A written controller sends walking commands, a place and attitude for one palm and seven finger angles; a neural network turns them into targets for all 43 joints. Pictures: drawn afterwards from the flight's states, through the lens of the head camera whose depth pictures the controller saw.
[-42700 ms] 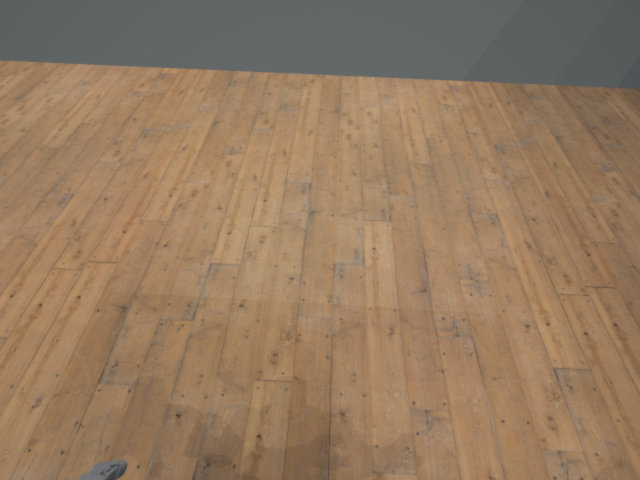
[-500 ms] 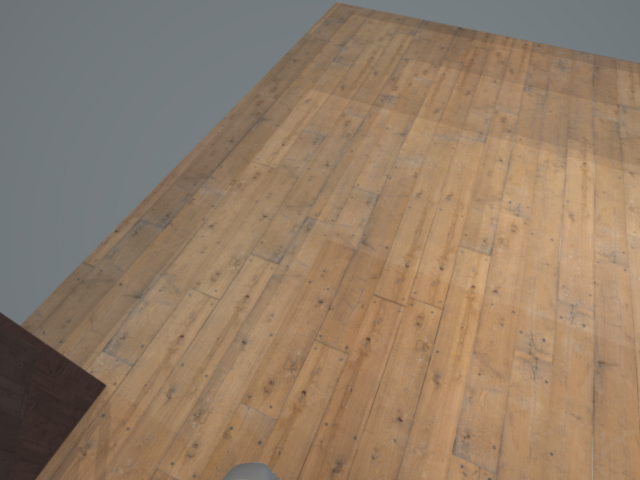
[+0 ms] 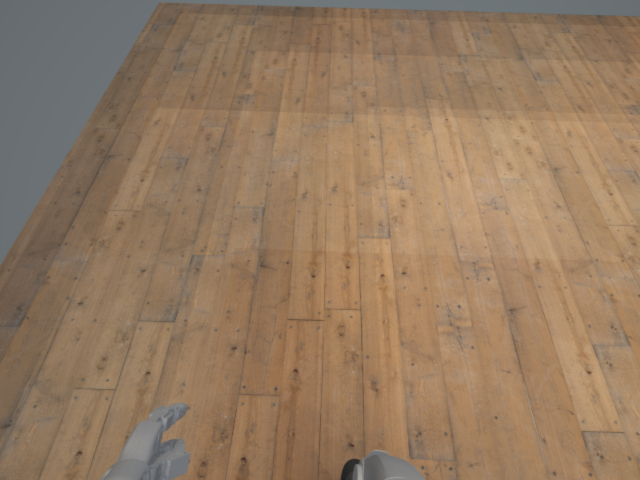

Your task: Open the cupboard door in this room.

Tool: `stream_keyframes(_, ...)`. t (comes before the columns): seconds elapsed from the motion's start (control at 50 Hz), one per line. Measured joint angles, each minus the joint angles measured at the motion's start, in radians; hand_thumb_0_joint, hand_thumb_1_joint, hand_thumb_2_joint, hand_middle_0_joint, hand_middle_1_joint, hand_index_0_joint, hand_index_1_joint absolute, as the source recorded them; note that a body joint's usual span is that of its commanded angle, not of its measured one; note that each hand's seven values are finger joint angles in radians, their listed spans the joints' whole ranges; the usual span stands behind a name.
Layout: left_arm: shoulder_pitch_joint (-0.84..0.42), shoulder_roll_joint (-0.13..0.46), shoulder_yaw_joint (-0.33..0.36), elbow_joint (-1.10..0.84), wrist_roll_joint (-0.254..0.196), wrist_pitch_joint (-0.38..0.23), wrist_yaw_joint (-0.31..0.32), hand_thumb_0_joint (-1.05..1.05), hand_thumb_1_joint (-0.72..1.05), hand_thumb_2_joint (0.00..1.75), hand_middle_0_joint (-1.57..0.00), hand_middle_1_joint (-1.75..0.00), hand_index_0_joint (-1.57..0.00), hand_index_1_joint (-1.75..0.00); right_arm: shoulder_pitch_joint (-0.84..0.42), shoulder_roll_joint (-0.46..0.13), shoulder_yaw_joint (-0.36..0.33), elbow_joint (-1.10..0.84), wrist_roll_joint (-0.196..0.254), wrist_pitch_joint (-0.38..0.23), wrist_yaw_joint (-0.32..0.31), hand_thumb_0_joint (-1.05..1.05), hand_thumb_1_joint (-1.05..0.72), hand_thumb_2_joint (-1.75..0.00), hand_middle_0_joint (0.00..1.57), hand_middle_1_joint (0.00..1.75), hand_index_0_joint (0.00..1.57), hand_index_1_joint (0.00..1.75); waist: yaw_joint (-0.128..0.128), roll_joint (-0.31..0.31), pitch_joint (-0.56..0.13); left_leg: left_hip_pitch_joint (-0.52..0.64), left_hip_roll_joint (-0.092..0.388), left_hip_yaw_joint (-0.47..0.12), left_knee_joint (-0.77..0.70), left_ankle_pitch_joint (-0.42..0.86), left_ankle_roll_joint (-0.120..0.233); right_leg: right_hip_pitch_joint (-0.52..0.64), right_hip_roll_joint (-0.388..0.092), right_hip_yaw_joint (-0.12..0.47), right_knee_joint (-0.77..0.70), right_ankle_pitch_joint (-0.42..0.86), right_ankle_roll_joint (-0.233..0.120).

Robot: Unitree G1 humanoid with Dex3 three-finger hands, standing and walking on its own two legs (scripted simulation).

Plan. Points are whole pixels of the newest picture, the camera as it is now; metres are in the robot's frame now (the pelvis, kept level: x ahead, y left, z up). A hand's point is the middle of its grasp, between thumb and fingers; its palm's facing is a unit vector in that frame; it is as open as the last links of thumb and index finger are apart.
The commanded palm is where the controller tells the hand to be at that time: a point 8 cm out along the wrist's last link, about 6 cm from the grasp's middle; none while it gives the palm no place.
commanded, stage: walk to a spot facing it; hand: left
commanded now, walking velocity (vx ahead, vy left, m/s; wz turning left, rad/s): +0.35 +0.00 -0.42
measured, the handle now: out of the picture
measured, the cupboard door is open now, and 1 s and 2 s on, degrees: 36 36 36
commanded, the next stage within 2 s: turn to face it in 0.60 s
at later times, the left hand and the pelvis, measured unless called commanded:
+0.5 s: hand (206, 434) +0.20 +0.17 -0.15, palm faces -0.04 -0.98 -0.18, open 7.3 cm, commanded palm none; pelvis +0.24 -0.01 +0.02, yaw -10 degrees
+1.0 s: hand (287, 207) +0.61 +0.07 -0.14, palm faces -0.25 -0.95 -0.19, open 7.3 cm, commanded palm none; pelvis +0.42 -0.06 +0.01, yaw -11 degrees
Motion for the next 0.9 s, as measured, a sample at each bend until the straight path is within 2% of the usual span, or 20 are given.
stream_keyframes(0.04, -0.003, -0.005, 0.001, -0.005, -0.013, -0.029, 0.018, 0.00, 0.91, 0.90, -0.20, -0.30, -0.20, -0.30, -0.042, -0.004, -0.005, 0.019, 0.012, 0.026, 0.004, 0.01, -0.91, -0.90, 0.20, 0.30, 0.20, 0.30, 0.005, 0.001, 0.025, -0.147, -0.006, -0.119, 0.360, -0.036, 0.021, 0.001, 0.016, 0.008, 0.071, -0.030, -0.015)
stream_keyframes(0.06, 0.005, -0.009, -0.002, -0.002, -0.018, -0.032, 0.026, 0.00, 0.91, 0.90, -0.20, -0.30, -0.20, -0.30, -0.072, -0.008, -0.011, 0.019, 0.013, 0.033, 0.004, 0.01, -0.91, -0.90, 0.20, 0.30, 0.20, 0.30, 0.003, 0.003, 0.032, -0.222, -0.019, -0.168, 0.493, -0.008, 0.028, 0.021, 0.025, 0.011, 0.069, -0.047, -0.016)
stream_keyframes(0.1, 0.036, -0.020, -0.008, 0.013, -0.020, -0.033, 0.040, 0.00, 0.91, 0.90, -0.20, -0.30, -0.20, -0.30, -0.135, -0.016, -0.021, 0.004, 0.008, 0.037, 0.003, 0.01, -0.91, -0.90, 0.20, 0.30, 0.20, 0.30, 0.002, 0.008, 0.030, -0.348, -0.029, -0.214, 0.598, 0.074, 0.032, 0.074, 0.046, 0.025, 0.009, -0.045, -0.009)
stream_keyframes(0.18, 0.119, -0.046, -0.005, 0.060, -0.015, -0.033, 0.054, 0.00, 0.92, 0.90, -0.20, -0.30, -0.20, -0.30, -0.244, -0.019, -0.033, -0.062, -0.004, 0.027, 0.008, 0.01, -0.91, -0.90, 0.20, 0.30, 0.20, 0.30, 0.007, 0.006, -0.010, -0.510, -0.031, -0.242, 0.493, 0.197, 0.025, 0.174, 0.077, 0.066, -0.146, -0.005, -0.015)
stream_keyframes(0.3, 0.227, -0.044, 0.000, 0.110, -0.015, -0.057, 0.053, -0.01, 0.94, 0.90, -0.20, -0.30, -0.20, -0.30, -0.352, -0.021, -0.037, -0.112, -0.005, 0.016, 0.021, 0.01, -0.91, -0.90, 0.19, 0.30, 0.20, 0.30, 0.054, 0.016, -0.056, -0.597, -0.051, -0.262, 0.315, 0.320, 0.017, 0.312, 0.107, 0.113, -0.290, -0.008, -0.017)
stream_keyframes(0.38, 0.296, -0.053, -0.013, 0.144, -0.015, -0.067, 0.058, 0.00, 0.93, 0.90, -0.20, -0.30, -0.20, -0.30, -0.412, -0.025, -0.035, -0.119, -0.001, 0.014, 0.029, 0.01, -0.91, -0.90, 0.19, 0.30, 0.20, 0.30, 0.091, 0.016, -0.060, -0.579, -0.075, -0.248, 0.197, 0.335, 0.026, 0.402, 0.110, 0.141, -0.328, -0.050, -0.007)
stream_keyframes(0.46, 0.359, -0.060, -0.023, 0.182, -0.012, -0.064, 0.065, 0.00, 0.92, 0.90, -0.20, -0.30, -0.20, -0.30, -0.462, -0.019, -0.028, -0.123, 0.002, 0.007, 0.035, 0.01, -0.91, -0.90, 0.19, 0.30, 0.20, 0.30, 0.122, -0.005, -0.053, -0.506, -0.115, -0.219, 0.055, 0.309, 0.052, 0.479, 0.095, 0.171, -0.323, -0.123, 0.012)
stream_keyframes(0.5, 0.392, -0.062, -0.023, 0.202, -0.015, -0.058, 0.066, 0.00, 0.92, 0.90, -0.20, -0.30, -0.20, -0.30, -0.474, -0.015, -0.019, -0.129, -0.001, -0.009, 0.031, 0.01, -0.91, -0.90, 0.19, 0.30, 0.20, 0.30, 0.124, -0.020, -0.050, -0.434, -0.144, -0.194, -0.047, 0.332, 0.075, 0.490, 0.081, 0.186, -0.254, -0.189, 0.023)
stream_keyframes(0.52, 0.411, -0.070, -0.022, 0.210, -0.017, -0.054, 0.066, 0.00, 0.91, 0.90, -0.20, -0.30, -0.20, -0.30, -0.474, -0.019, -0.013, -0.135, -0.006, -0.022, 0.029, 0.01, -0.91, -0.90, 0.19, 0.30, 0.20, 0.30, 0.126, -0.009, -0.056, -0.396, -0.140, -0.201, -0.084, 0.352, 0.101, 0.458, 0.090, 0.190, -0.152, -0.226, 0.028)
stream_keyframes(0.54, 0.412, -0.070, -0.021, 0.220, -0.022, -0.046, 0.063, 0.00, 0.91, 0.90, -0.20, -0.30, -0.20, -0.30, -0.475, -0.013, -0.012, -0.138, -0.011, -0.034, 0.023, 0.01, -0.91, -0.90, 0.20, 0.30, 0.20, 0.30, 0.123, -0.017, -0.052, -0.395, -0.141, -0.191, -0.051, 0.333, 0.116, 0.393, 0.084, 0.183, 0.023, -0.255, 0.031)
stream_keyframes(0.58, 0.391, -0.063, -0.018, 0.230, -0.020, -0.029, 0.060, 0.00, 0.91, 0.90, -0.20, -0.30, -0.20, -0.30, -0.457, -0.002, -0.003, -0.142, -0.011, -0.044, 0.014, 0.00, -0.91, -0.90, 0.20, 0.30, 0.20, 0.30, 0.120, -0.038, -0.043, -0.375, -0.141, -0.160, -0.008, 0.269, 0.122, 0.244, 0.068, 0.170, 0.376, -0.263, 0.034)
stream_keyframes(0.6, 0.374, -0.059, -0.014, 0.229, -0.016, -0.023, 0.057, 0.00, 0.91, 0.90, -0.20, -0.30, -0.20, -0.30, -0.438, 0.003, -0.001, -0.140, -0.011, -0.047, 0.010, 0.00, -0.91, -0.90, 0.20, 0.30, 0.20, 0.30, 0.118, -0.042, -0.042, -0.355, -0.140, -0.150, -0.016, 0.251, 0.120, 0.172, 0.055, 0.156, 0.500, -0.237, 0.039)
stream_keyframes(0.64, 0.331, -0.052, -0.004, 0.209, -0.009, -0.012, 0.047, 0.01, 0.91, 0.90, -0.20, -0.30, -0.20, -0.30, -0.393, 0.010, 0.000, -0.123, -0.010, -0.049, 0.001, 0.00, -0.91, -0.90, 0.20, 0.30, 0.20, 0.30, 0.115, -0.043, -0.040, -0.303, -0.136, -0.133, -0.063, 0.247, 0.105, 0.053, 0.019, 0.126, 0.616, -0.176, 0.054)
stream_keyframes(0.7, 0.263, -0.047, 0.010, 0.156, -0.003, 0.003, 0.036, 0.01, 0.91, 0.90, -0.20, -0.30, -0.20, -0.30, -0.322, 0.011, -0.006, -0.078, -0.005, -0.045, -0.010, 0.00, -0.92, -0.90, 0.20, 0.30, 0.21, 0.30, 0.111, -0.029, -0.042, -0.226, -0.124, -0.106, -0.144, 0.249, 0.107, -0.065, -0.033, 0.096, 0.543, -0.120, 0.077)
stream_keyframes(0.76, 0.197, -0.043, 0.013, 0.112, -0.002, 0.005, 0.034, 0.01, 0.91, 0.90, -0.20, -0.30, -0.19, -0.30, -0.261, -0.018, -0.022, -0.042, -0.004, -0.032, -0.016, 0.00, -0.94, -0.90, 0.20, 0.30, 0.21, 0.30, 0.081, -0.008, -0.043, -0.164, -0.110, -0.085, -0.193, 0.236, 0.100, -0.097, -0.061, 0.076, 0.325, -0.064, 0.088)
stream_keyframes(0.84, 0.106, -0.021, 0.001, 0.086, 0.000, -0.011, 0.045, 0.00, 0.91, 0.90, -0.20, -0.30, -0.19, -0.30, -0.170, -0.040, -0.023, 0.011, -0.003, -0.009, -0.013, 0.00, -0.94, -0.90, 0.20, 0.30, 0.20, 0.30, 0.024, 0.002, -0.039, -0.119, -0.099, -0.098, -0.161, 0.174, 0.075, -0.015, -0.057, 0.059, 0.036, 0.045, 0.089)
stream_keyframes(0.88, 0.078, -0.003, -0.010, 0.076, -0.001, -0.028, 0.050, 0.00, 0.91, 0.90, -0.20, -0.30, -0.19, -0.30, -0.109, -0.032, -0.018, 0.039, 0.002, 0.004, -0.009, 0.00, -0.93, -0.90, 0.20, 0.30, 0.20, 0.30, 0.006, -0.024, -0.058, -0.118, -0.115, -0.114, -0.101, 0.117, 0.058, 0.065, -0.071, 0.061, -0.077, 0.102, 0.089)
stream_keyframes(0.9, 0.061, -0.007, -0.014, 0.079, -0.002, -0.038, 0.056, 0.00, 0.91, 0.90, -0.20, -0.30, -0.19, -0.30, -0.090, -0.033, -0.016, 0.056, 0.005, 0.014, -0.005, 0.00, -0.93, -0.90, 0.19, 0.30, 0.20, 0.30, 0.004, -0.019, -0.065, -0.136, -0.114, -0.132, -0.048, 0.073, 0.056, 0.075, -0.074, 0.052, -0.066, 0.030, 0.099)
